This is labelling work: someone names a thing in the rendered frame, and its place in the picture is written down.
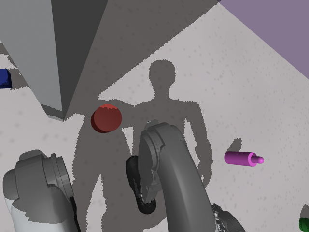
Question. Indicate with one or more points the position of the left robot foot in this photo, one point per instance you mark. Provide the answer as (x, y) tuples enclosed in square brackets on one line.
[(75, 213)]

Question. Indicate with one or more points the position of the right robot foot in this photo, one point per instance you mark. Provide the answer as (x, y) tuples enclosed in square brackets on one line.
[(134, 182)]

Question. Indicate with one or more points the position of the right robot hand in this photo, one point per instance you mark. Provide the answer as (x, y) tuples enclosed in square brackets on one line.
[(226, 222)]

